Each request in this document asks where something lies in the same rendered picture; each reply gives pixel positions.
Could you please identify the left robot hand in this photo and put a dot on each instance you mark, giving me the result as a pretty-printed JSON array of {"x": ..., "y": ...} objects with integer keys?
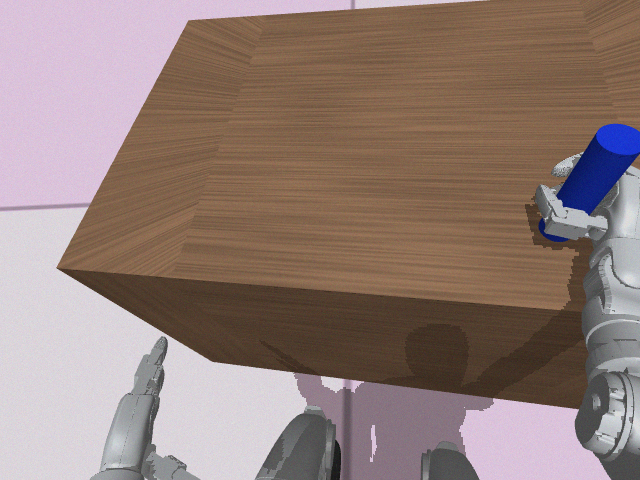
[{"x": 128, "y": 444}]

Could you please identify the can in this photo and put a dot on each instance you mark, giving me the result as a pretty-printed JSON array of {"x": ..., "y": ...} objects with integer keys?
[{"x": 610, "y": 153}]

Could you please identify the right robot arm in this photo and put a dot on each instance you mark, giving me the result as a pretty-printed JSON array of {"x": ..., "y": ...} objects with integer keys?
[{"x": 608, "y": 421}]

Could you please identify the right robot hand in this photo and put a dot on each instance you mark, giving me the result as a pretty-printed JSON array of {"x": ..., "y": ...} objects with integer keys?
[{"x": 616, "y": 216}]

